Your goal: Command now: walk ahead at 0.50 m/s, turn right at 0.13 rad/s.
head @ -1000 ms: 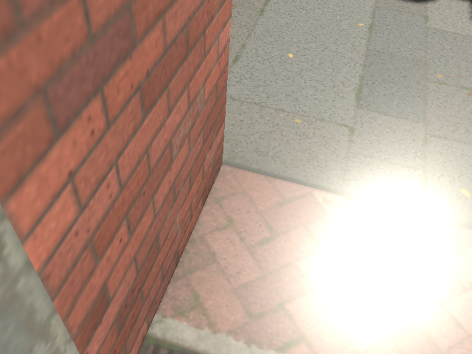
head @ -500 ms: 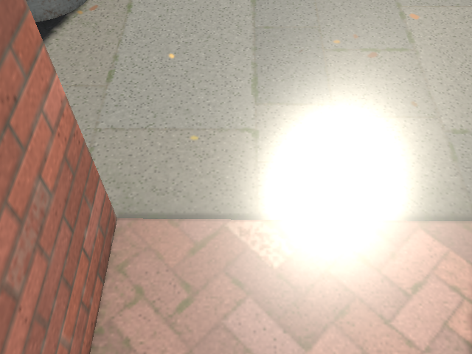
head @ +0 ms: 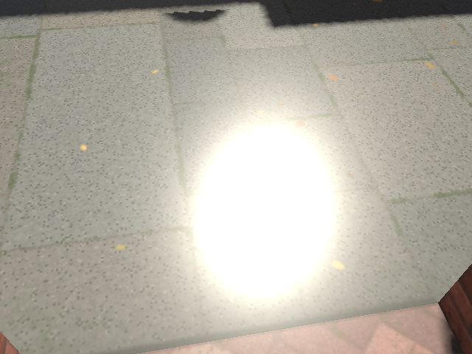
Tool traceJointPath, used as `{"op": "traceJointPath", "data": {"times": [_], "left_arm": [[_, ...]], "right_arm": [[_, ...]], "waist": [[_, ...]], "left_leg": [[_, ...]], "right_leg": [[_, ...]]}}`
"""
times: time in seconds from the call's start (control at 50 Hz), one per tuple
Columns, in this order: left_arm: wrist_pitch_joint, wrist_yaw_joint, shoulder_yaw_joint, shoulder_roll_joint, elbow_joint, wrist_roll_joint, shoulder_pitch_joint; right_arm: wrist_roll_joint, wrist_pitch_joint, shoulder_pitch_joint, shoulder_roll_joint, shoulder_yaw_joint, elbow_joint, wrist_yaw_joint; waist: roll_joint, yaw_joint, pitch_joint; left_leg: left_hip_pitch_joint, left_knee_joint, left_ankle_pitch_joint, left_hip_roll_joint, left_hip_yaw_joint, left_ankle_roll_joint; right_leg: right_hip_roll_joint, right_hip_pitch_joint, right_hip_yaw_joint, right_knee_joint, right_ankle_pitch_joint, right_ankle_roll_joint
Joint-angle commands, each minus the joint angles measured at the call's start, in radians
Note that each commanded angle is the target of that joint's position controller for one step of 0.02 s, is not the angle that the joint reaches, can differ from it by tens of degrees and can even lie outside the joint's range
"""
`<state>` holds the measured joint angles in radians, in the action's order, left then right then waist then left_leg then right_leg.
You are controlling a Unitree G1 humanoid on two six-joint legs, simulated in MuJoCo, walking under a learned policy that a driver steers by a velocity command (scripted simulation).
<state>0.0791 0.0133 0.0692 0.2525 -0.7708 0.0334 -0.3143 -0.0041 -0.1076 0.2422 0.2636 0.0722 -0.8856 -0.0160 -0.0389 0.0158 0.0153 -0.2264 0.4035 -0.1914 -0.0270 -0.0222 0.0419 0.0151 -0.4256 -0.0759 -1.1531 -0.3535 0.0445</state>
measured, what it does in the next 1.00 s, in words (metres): walks ahead, turning left: right foot, then left foot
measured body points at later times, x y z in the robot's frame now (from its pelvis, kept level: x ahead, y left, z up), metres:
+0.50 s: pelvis +0.25 -0.11 +0.00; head +0.29 -0.13 +0.44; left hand +0.38 +0.17 -0.10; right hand +0.34 -0.38 -0.15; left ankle +0.20 +0.05 -0.65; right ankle +0.33 -0.19 -0.74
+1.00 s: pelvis +0.32 -0.07 -0.01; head +0.36 -0.03 +0.44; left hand +0.35 +0.25 -0.12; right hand +0.58 -0.27 -0.10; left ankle +0.31 +0.03 -0.74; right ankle +0.31 -0.21 -0.67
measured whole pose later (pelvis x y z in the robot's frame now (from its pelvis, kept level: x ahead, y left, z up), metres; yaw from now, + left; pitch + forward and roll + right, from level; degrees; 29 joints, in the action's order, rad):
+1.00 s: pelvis +0.32 -0.07 -0.01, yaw +23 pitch +2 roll -1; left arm 0.01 0.01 0.08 0.32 -0.82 0.00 -0.08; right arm 0.01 0.04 0.12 0.30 0.09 -0.71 0.00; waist -0.02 -0.01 0.07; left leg -0.33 0.50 -0.22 -0.01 -0.03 0.06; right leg -0.06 -0.44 0.08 -1.06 -0.54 -0.05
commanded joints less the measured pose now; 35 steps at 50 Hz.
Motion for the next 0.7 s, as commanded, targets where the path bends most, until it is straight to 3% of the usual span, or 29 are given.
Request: {"op": "traceJointPath", "data": {"times": [0.02, 0.06, 0.12, 0.16, 0.2, 0.24, 0.26, 0.28, 0.3, 0.32, 0.34, 0.36, 0.38, 0.4, 0.42, 0.46, 0.5, 0.6, 0.7], "left_arm": [[0.013, 0.011, 0.017, 0.041, 0.103, 0.0, 0.034], [0.008, 0.012, 0.002, 0.016, 0.138, 0.006, 0.134], [0.003, 0.004, -0.009, -0.002, 0.162, 0.012, 0.217], [-0.004, -0.002, -0.003, 0.02, 0.163, 0.008, 0.245], [-0.013, -0.009, -0.004, 0.033, 0.187, 0.017, 0.284], [-0.014, -0.025, 0.01, 0.065, 0.201, 0.016, 0.336], [-0.01, -0.026, 0.021, 0.084, 0.2, 0.009, 0.313], [-0.004, -0.023, 0.036, 0.116, 0.168, -0.014, 0.228], [0.001, -0.018, 0.057, 0.153, 0.119, -0.028, 0.074], [-0.001, -0.006, 0.08, 0.236, 0.074, -0.056, -0.11], [-0.014, -0.012, 0.078, 0.307, 0.089, -0.084, -0.101], [-0.022, -0.025, 0.061, 0.237, 0.093, -0.076, -0.092], [-0.024, -0.03, 0.041, 0.172, 0.096, -0.057, -0.016], [-0.016, -0.028, 0.024, 0.126, 0.098, -0.036, 0.052], [-0.004, -0.028, 0.016, 0.107, 0.094, -0.04, 0.105], [0.017, -0.027, 0.017, 0.098, 0.078, -0.064, 0.161], [0.025, -0.014, 0.017, 0.101, 0.065, -0.072, 0.178], [-0.004, 0.027, 0.024, 0.131, 0.037, -0.06, 0.187], [-0.037, 0.035, 0.037, 0.173, 0.019, -0.049, 0.189]], "right_arm": [[0.008, -0.007, 0.054, 0.119, 0.022, 0.004, 0.002], [0.017, -0.001, 0.084, 0.162, 0.035, -0.026, 0.018], [0.012, 0.006, 0.081, 0.171, 0.036, -0.036, 0.028], [0.023, 0.005, 0.085, 0.165, 0.033, -0.039, 0.026], [0.032, 0.002, 0.117, 0.165, 0.031, -0.046, 0.023], [0.05, 0.004, 0.109, 0.159, 0.025, -0.051, 0.02], [0.046, 0.006, 0.097, 0.18, 0.028, -0.051, 0.022], [0.042, 0.009, 0.087, 0.183, 0.026, -0.047, 0.022], [0.039, 0.011, 0.095, 0.158, 0.016, -0.045, 0.023], [0.011, 0.011, 0.111, 0.105, -0.006, -0.023, 0.02], [0.012, 0.002, 0.298, -0.019, -0.045, -0.032, 0.017], [0.049, -0.001, 0.31, 0.072, -0.028, -0.049, 0.017], [0.061, 0.011, 0.209, 0.129, -0.01, -0.032, 0.026], [0.048, 0.025, 0.123, 0.141, -0.005, -0.015, 0.037], [0.036, 0.044, 0.1, 0.14, 0.007, -0.017, 0.044], [0.031, 0.081, 0.128, 0.107, 0.019, -0.014, 0.045], [0.03, 0.104, 0.118, 0.081, 0.025, 0.007, 0.049], [0.015, 0.136, -0.002, 0.076, 0.033, 0.093, 0.036], [0.015, 0.146, -0.113, 0.078, 0.03, 0.165, 0.009]], "waist": [[0.133, 0.007, 0.003], [0.117, 0.02, 0.026], [0.133, 0.031, 0.055], [0.142, 0.043, 0.063], [0.148, 0.053, 0.077], [0.161, 0.051, 0.092], [0.171, 0.017, 0.087], [0.169, -0.025, 0.047], [0.139, -0.095, -0.052], [0.017, -0.144, -0.221], [-0.304, -0.048, -0.403], [-0.285, -0.061, -0.469], [-0.166, -0.063, -0.325], [-0.07, -0.049, -0.221], [-0.044, -0.023, -0.157], [-0.081, 0.026, -0.131], [-0.079, 0.043, -0.119], [-0.049, 0.023, -0.073], [-0.024, -0.019, -0.037]], "left_leg": [[0.197, -0.217, 0.225, 0.273, 0.293, 0.193], [0.173, -0.25, 0.187, 0.261, 0.235, 0.166], [0.095, -0.269, 0.17, 0.225, 0.15, 0.128], [0.074, -0.25, 0.222, 0.227, 0.116, 0.124], [0.082, -0.273, 0.157, 0.264, 0.12, 0.122], [0.124, -0.242, 0.144, 0.27, 0.131, 0.114], [0.14, -0.204, 0.218, 0.28, 0.139, 0.109], [0.156, -0.094, 0.396, 0.247, 0.112, 0.085], [0.115, 0.086, 0.535, 0.196, 0.085, 0.053], [-0.051, 0.387, 0.275, 0.121, 0.039, -0.01], [-0.306, 0.731, -0.428, -0.013, 0.068, -0.076], [-0.355, 0.874, -0.447, 0.006, 0.166, -0.079], [-0.421, 0.924, -0.387, 0.049, 0.145, -0.075], [-0.429, 0.892, -0.323, 0.086, 0.118, -0.07], [-0.385, 0.858, -0.271, 0.109, 0.117, -0.074], [-0.278, 0.806, -0.204, 0.132, 0.105, -0.071], [-0.276, 0.791, -0.156, 0.113, 0.086, -0.076], [-0.339, 0.606, -0.013, 0.133, 0.076, -0.094], [-0.334, 0.44, -0.004, 0.137, 0.032, -0.085]], "right_leg": [[-0.094, -0.237, 0.004, 0.109, 0.052, -0.021], [-0.112, -0.261, 0.034, 0.246, 0.134, -0.041], [-0.099, -0.189, 0.057, 0.444, 0.314, -0.053], [-0.082, -0.134, 0.078, 0.512, 0.394, -0.049], [-0.091, -0.093, 0.069, 0.545, 0.422, -0.025], [-0.081, -0.065, 0.061, 0.61, 0.398, -0.012], [-0.071, -0.028, 0.066, 0.627, 0.358, 0.003], [-0.042, 0.068, 0.093, 0.644, 0.343, 0.008], [-0.022, 0.274, 0.114, 0.644, 0.4, 0.024], [-0.196, 0.56, -0.031, 0.582, 0.619, 0.079], [-0.457, 0.803, -0.39, 0.663, 0.717, 0.215], [-0.454, 0.76, -0.534, 0.795, 0.559, 0.235], [-0.429, 0.651, -0.391, 0.808, 0.522, 0.206], [-0.395, 0.516, -0.264, 0.808, 0.6, 0.178], [-0.36, 0.4, -0.161, 0.822, 0.695, 0.161], [-0.301, 0.267, -0.017, 0.851, 0.783, 0.144], [-0.303, 0.226, 0.05, 0.884, 0.789, 0.166], [-0.328, 0.232, 0.125, 0.954, 0.52, 0.186], [-0.348, 0.29, 0.174, 0.957, 0.418, 0.188]]}}
Velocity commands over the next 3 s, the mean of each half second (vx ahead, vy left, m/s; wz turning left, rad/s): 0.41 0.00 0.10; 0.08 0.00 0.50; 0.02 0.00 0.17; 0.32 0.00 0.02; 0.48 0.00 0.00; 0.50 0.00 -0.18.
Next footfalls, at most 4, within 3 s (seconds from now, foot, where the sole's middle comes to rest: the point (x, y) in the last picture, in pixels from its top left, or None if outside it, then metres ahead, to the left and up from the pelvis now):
0.32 right None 0.37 -0.19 -0.78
0.90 left None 0.34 0.04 -0.78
1.30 right None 0.44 -0.18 -0.78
2.22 right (222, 256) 0.81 0.03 -0.78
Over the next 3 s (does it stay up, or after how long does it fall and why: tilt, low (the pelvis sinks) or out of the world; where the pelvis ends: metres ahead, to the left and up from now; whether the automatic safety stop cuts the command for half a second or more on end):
stays up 0.96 0.29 0.00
